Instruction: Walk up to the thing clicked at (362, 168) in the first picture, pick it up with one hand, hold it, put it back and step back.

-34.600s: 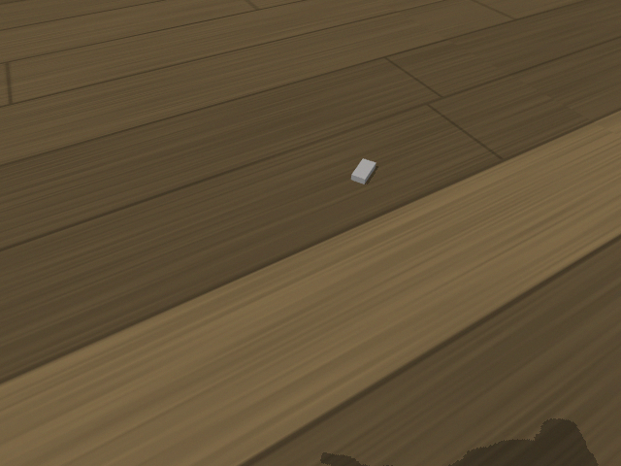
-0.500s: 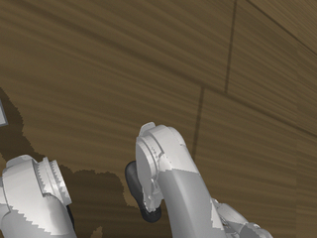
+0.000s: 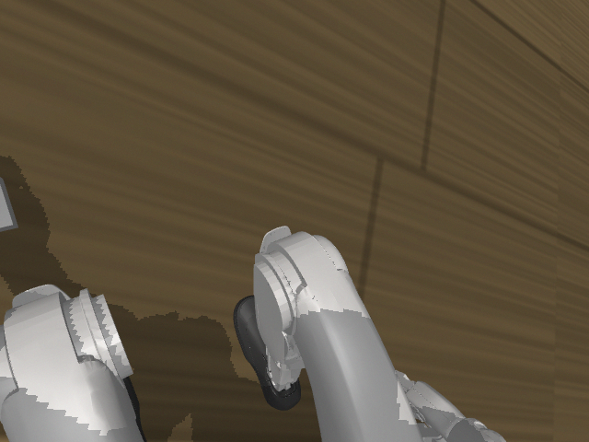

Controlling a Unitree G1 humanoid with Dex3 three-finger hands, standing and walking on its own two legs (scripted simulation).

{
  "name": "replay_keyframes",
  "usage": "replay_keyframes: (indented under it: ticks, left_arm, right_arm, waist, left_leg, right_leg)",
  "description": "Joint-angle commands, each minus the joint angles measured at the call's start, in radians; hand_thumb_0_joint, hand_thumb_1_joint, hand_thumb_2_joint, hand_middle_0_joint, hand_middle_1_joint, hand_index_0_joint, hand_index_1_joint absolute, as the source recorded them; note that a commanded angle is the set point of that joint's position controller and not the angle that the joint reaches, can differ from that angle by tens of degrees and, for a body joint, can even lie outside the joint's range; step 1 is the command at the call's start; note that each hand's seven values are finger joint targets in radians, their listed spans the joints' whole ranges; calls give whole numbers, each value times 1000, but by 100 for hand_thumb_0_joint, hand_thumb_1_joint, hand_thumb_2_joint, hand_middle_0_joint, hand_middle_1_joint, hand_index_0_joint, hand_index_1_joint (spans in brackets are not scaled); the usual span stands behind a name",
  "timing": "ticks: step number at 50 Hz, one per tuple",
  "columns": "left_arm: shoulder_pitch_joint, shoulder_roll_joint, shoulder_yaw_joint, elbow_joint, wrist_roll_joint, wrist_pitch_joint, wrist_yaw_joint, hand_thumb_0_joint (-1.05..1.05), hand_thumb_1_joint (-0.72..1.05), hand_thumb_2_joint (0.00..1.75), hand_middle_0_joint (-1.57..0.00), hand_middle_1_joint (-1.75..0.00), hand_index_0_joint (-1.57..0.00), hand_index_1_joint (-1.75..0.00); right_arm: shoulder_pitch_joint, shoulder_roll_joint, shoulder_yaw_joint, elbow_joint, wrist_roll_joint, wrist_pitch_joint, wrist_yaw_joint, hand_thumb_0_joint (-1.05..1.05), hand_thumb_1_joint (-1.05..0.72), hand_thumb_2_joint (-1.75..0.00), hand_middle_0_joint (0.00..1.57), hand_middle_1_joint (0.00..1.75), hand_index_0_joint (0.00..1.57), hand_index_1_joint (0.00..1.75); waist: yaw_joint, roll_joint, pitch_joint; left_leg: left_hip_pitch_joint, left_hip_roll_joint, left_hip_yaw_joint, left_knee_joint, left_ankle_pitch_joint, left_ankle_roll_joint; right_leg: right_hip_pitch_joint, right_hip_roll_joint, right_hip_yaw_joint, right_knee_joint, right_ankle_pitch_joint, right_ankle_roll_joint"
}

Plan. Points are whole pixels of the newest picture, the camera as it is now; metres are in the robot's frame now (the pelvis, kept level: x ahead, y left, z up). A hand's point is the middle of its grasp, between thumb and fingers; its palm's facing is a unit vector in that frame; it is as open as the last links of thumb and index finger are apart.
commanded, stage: withdraw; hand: left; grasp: from above
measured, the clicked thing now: out of the picture +0.41 +0.32 -0.28
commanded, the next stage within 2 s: home in 0.68 s
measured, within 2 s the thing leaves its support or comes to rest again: neither
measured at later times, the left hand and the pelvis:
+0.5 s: hand out of the picture +0.40 +0.33 -0.07, palm faces -0.47 -0.12 -0.87, open 13.8 cm; pelvis -0.01 -0.01 +0.06, yaw +8 degrees
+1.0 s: hand out of the picture +0.43 +0.34 -0.16, palm faces -0.35 -0.16 -0.92, open 12.8 cm; pelvis -0.01 -0.01 +0.01, yaw +5 degrees
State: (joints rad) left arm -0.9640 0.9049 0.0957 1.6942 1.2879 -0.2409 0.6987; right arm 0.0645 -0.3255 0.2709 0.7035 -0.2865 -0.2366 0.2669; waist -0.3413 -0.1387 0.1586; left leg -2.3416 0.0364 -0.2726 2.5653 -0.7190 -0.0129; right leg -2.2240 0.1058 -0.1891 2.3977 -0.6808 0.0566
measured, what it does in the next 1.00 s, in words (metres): stands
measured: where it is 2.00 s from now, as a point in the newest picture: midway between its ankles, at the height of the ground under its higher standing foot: (206, 406)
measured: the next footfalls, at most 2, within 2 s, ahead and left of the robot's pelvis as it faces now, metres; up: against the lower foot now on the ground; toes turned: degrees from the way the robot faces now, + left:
none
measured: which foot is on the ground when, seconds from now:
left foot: down 0.00-1.00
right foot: down 0.00-1.00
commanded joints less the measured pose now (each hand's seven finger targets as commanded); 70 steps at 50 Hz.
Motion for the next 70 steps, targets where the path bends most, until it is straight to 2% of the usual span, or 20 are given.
replay_keyframes:
  ticks: [1,4,9,13,16,22,25,30,37,39,41,43,47,48,50,54,57,59,64,70]
  left_arm:
    - [-261,207,50,-200,-36,60,69,0,-46,94,-7,-99,-9,-96]
    - [-279,203,76,-337,-69,104,51,0,-46,94,-7,-98,-9,-96]
    - [-166,60,11,-465,-142,198,-95,0,-50,97,-7,-98,-8,-98]
    - [-204,-43,-78,-584,-178,237,-264,0,-50,98,-8,-99,-8,-98]
    - [-198,-130,-146,-599,-209,235,-372,0,-47,97,-11,-96,-11,-96]
    - [-209,-129,-162,-514,-203,174,-477,0,-46,97,-11,-97,-11,-97]
    - [-233,-66,-137,-470,-172,129,-476,0,-46,97,-9,-99,-10,-98]
    - [-297,-12,-115,-371,-106,62,-406,0,-45,96,-10,-97,-11,-96]
    - [-416,62,-86,-217,-31,7,-269,0,-46,96,-8,-99,-10,-97]
    - [-450,130,-45,-214,-13,1,-232,0,-45,95,-8,-99,-10,-97]
    - [-477,170,-11,-257,-7,2,-201,0,-35,94,-24,-83,-23,-81]
    - [-477,168,-2,-316,-14,13,-185,0,-29,97,-26,-73,-23,-76]
    - [-417,147,24,-356,-93,61,-192,0,-13,95,-25,-67,-23,-69]
    - [-391,178,48,-419,-119,70,-201,0,-7,95,-25,-65,-23,-67]
    - [-311,148,57,-494,-184,101,-234,0,9,97,-25,-60,-23,-62]
    - [-185,66,63,-579,-338,165,-337,0,37,92,-22,-47,-21,-48]
    - [-51,12,66,-780,-450,202,-433,0,58,92,-22,-42,-21,-43]
    - [49,-82,35,-859,-537,232,-502,0,72,91,-21,-35,-20,-35]
    - [246,-162,30,-1119,-712,270,-621,0,90,90,-20,-30,-20,-30]
    - [389,-262,14,-1313,-887,305,-654,0,90,90,-20,-30,-20,-30]
  right_arm:
    - [168,-306,-121,4,20,-9,13,0,-89,-89,20,30,20,30]
    - [187,-294,-155,9,47,-1,31,0,-89,-89,20,30,20,30]
    - [186,-265,-244,9,124,43,38,0,-89,-90,20,30,20,30]
    - [240,-249,-301,12,180,114,17,0,-90,-90,20,30,20,30]
    - [261,-222,-314,10,197,160,-11,0,-90,-90,20,30,20,30]
    - [268,-188,-290,-33,200,208,-93,0,-89,-90,20,30,20,30]
    - [251,-178,-270,-37,198,211,-133,0,-89,-90,20,30,20,30]
    - [238,-175,-235,-36,179,208,-166,0,-88,-89,20,30,20,30]
    - [246,-201,-198,-27,130,181,-182,0,-88,-89,20,30,20,30]
    - [263,-214,-191,-17,116,172,-181,0,-88,-89,20,30,20,30]
    - [279,-227,-189,-15,104,163,-177,0,-88,-89,20,30,20,30]
    - [290,-223,-193,-21,95,155,-173,0,-88,-89,20,30,20,30]
    - [309,-226,-211,-16,102,139,-150,0,-88,-89,20,30,20,30]
    - [317,-230,-223,-22,110,140,-146,0,-89,-89,20,30,20,30]
    - [327,-214,-241,-34,128,142,-135,0,-89,-90,20,30,20,30]
    - [366,-209,-285,-17,176,162,-122,0,-89,-90,20,30,20,30]
    - [364,-196,-317,-35,219,185,-122,0,-89,-90,20,30,20,30]
    - [339,-183,-329,-46,242,199,-126,0,-90,-90,20,30,20,30]
    - [256,-138,-335,-109,277,225,-160,0,-90,-90,20,30,20,30]
    - [176,-124,-344,-169,301,212,-207,0,-90,-90,20,30,20,30]
  waist:
    - [7,633,-783]
    - [43,690,-855]
    - [126,665,-922]
    - [108,546,-939]
    - [88,397,-865]
    - [77,187,-739]
    - [109,218,-723]
    - [99,275,-729]
    - [38,370,-733]
    - [46,410,-778]
    - [50,480,-836]
    - [50,569,-901]
    - [70,585,-916]
    - [95,608,-965]
    - [135,630,-1062]
    - [156,543,-1046]
    - [202,500,-1117]
    - [195,416,-1049]
    - [223,303,-989]
    - [241,304,-901]
  left_leg:
    - [573,33,110,-282,279,-5]
    - [578,24,133,-284,322,-3]
    - [581,7,155,-383,243,1]
    - [577,-5,164,-437,206,16]
    - [532,-14,174,-461,177,32]
    - [414,-31,211,-455,153,50]
    - [408,-38,223,-467,131,45]
    - [437,-34,212,-469,112,41]
    - [467,-32,194,-427,75,33]
    - [487,-28,194,-407,106,31]
    - [549,-25,194,-401,144,24]
    - [611,-19,191,-402,180,14]
    - [606,-18,195,-395,185,16]
    - [613,-18,200,-402,200,16]
    - [682,-19,202,-429,262,12]
    - [683,-24,206,-485,283,22]
    - [732,-28,219,-547,301,30]
    - [709,-29,222,-576,291,40]
    - [717,-22,208,-676,257,50]
    - [884,-9,179,-843,175,37]
  right_leg:
    - [346,30,-88,-183,335,-81]
    - [330,20,-75,-181,367,-85]
    - [282,8,-33,-233,269,-101]
    - [317,2,5,-304,235,-102]
    - [350,-3,34,-373,206,-99]
    - [435,-14,82,-471,128,-96]
    - [424,-22,99,-470,80,-101]
    - [360,-18,87,-421,67,-105]
    - [278,-23,57,-356,43,-102]
    - [283,-24,48,-333,74,-100]
    - [280,-31,25,-306,124,-100]
    - [272,-32,11,-276,166,-104]
    - [245,-38,-6,-267,188,-103]
    - [274,-36,-2,-278,195,-103]
    - [325,-40,4,-279,245,-104]
    - [378,-39,17,-342,270,-98]
    - [481,-38,46,-410,283,-97]
    - [500,-38,63,-468,284,-95]
    - [611,-44,91,-572,263,-90]
    - [641,-60,102,-691,181,-95]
